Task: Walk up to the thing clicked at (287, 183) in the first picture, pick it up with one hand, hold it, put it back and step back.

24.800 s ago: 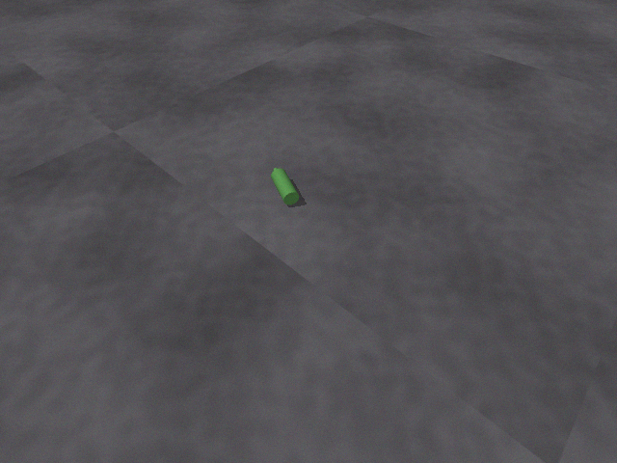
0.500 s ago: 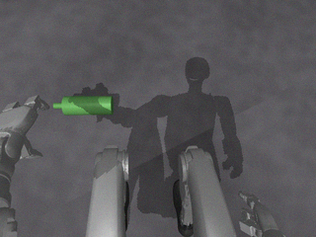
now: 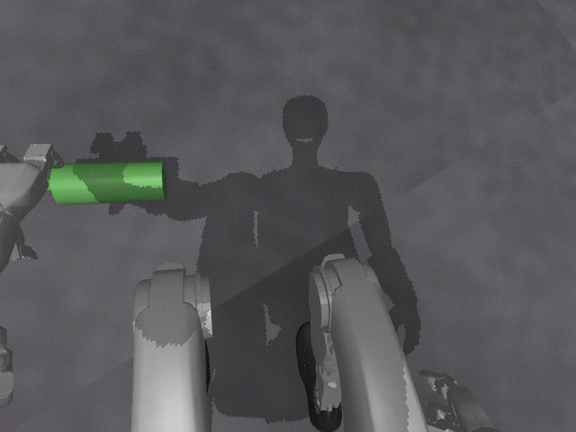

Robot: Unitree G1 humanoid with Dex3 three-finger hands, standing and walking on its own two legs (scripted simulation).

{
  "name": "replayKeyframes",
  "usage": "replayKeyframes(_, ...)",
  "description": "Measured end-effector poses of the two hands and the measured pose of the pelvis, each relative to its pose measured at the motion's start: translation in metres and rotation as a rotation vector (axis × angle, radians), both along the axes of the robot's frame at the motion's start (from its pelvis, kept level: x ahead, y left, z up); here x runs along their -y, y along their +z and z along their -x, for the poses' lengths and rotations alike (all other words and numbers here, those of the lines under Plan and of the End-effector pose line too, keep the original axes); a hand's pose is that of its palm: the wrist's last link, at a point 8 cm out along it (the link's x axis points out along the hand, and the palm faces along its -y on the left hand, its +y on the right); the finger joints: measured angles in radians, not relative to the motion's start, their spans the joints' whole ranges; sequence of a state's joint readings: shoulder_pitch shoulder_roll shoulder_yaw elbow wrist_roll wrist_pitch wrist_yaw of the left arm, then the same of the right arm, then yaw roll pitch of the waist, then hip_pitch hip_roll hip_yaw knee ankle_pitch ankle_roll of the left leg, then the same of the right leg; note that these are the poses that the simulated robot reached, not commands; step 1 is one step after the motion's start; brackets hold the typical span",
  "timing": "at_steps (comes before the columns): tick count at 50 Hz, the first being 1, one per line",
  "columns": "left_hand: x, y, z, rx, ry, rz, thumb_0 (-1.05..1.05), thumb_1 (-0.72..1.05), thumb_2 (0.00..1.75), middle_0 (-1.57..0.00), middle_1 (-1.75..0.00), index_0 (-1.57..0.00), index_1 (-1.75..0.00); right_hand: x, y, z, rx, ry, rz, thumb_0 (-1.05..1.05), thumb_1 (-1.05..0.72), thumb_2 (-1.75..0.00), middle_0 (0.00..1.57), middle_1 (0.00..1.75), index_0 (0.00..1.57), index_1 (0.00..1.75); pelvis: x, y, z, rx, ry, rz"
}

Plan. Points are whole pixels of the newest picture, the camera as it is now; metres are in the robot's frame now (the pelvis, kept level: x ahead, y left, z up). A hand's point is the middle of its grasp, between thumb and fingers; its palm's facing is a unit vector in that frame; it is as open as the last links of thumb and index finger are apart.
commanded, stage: rise first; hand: left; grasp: from above
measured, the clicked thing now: (101, 183) +0.50 +0.32 -0.32
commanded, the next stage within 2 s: none
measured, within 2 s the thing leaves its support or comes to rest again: neither
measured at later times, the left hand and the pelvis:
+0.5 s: hand (47, 201) +0.43 +0.35 -0.19, palm faces -0.45 -0.07 -0.89, open 14.1 cm; pelvis +0.01 +0.00 -0.03, yaw -2 degrees
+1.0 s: hand (56, 196) +0.44 +0.34 -0.20, palm faces -0.46 -0.06 -0.89, open 14.1 cm; pelvis +0.01 +0.00 -0.03, yaw -3 degrees
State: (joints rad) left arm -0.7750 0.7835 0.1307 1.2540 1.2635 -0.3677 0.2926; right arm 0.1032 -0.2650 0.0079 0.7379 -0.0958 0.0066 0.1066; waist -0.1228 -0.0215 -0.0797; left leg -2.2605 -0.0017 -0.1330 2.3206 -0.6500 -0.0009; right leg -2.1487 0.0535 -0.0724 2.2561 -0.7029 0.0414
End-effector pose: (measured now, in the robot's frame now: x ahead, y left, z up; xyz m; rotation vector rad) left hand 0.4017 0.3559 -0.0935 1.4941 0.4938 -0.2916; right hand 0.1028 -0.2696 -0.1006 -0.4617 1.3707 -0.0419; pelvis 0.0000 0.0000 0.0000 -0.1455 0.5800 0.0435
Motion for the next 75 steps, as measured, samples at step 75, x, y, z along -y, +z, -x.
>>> replayKeyframes(75,0.015,-0.057,-0.058,0.018,0.002,-0.008,0.0,-0.53,1.0,-0.08,-1.05,-0.09,-1.05,0.001,-0.022,0.037,-0.115,0.015,0.021,0.0,-0.92,-0.9,0.2,0.3,0.2,0.3,0.002,-0.038,-0.007,0.024,-0.041,0.024)
